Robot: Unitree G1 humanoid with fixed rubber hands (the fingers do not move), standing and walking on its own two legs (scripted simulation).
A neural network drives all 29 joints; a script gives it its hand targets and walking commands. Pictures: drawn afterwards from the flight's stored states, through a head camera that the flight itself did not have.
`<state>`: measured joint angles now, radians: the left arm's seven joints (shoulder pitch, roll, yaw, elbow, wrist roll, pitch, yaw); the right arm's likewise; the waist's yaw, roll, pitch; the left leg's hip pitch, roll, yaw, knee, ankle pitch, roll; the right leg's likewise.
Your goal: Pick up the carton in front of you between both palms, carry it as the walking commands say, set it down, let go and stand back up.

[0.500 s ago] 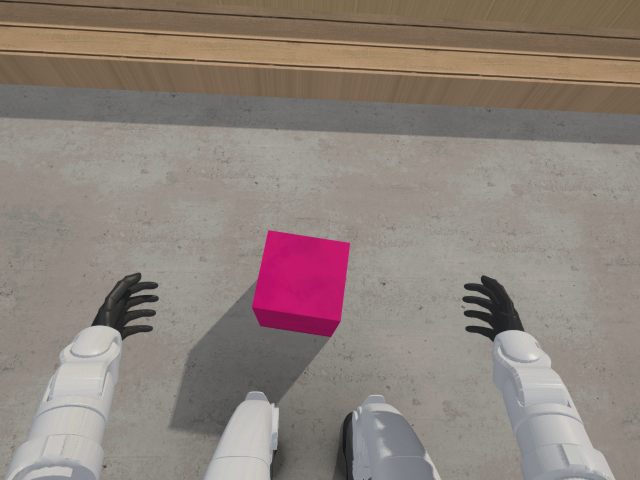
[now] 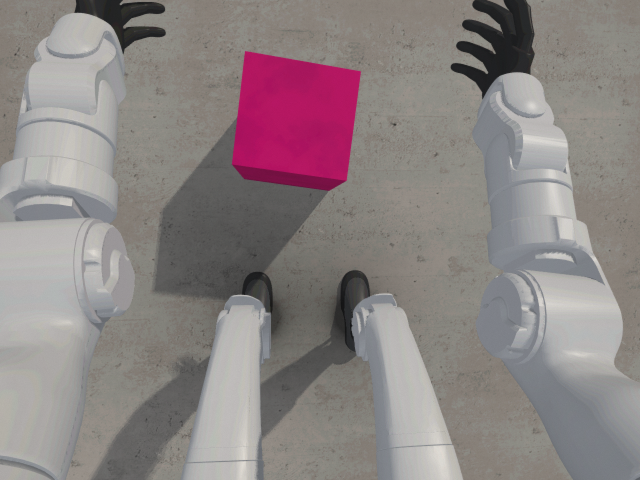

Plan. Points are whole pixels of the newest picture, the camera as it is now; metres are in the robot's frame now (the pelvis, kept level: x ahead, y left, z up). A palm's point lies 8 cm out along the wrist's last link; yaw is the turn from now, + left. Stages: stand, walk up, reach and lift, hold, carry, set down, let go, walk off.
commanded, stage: reach and lift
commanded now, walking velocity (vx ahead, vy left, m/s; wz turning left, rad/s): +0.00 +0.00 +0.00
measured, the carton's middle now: (294, 132) +0.55 +0.01 -0.53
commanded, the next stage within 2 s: none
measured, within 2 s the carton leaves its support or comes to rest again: leaves its support in 1.86 s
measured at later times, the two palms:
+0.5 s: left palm (164, 70) +0.57 +0.20 -0.26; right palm (431, 102) +0.54 -0.18 -0.25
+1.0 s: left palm (205, 120) +0.56 +0.19 -0.47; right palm (390, 139) +0.53 -0.18 -0.46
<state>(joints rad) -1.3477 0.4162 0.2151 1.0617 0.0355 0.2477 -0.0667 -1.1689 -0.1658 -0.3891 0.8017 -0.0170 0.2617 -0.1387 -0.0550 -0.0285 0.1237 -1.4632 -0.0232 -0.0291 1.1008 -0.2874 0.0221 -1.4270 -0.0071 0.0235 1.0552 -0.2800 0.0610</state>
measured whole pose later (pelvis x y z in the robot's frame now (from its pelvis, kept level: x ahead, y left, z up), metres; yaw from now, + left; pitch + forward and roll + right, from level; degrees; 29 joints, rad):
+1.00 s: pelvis -0.02 -0.01 -0.27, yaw -3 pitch +37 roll -4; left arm -1.67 0.54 0.03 1.29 -0.15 0.09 0.02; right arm -1.55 -0.23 -0.24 1.11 0.16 0.09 -0.18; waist -0.04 -0.05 0.44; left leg -2.26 -0.01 -0.05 2.17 -0.57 0.01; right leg -2.22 0.07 0.03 2.12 -0.57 0.11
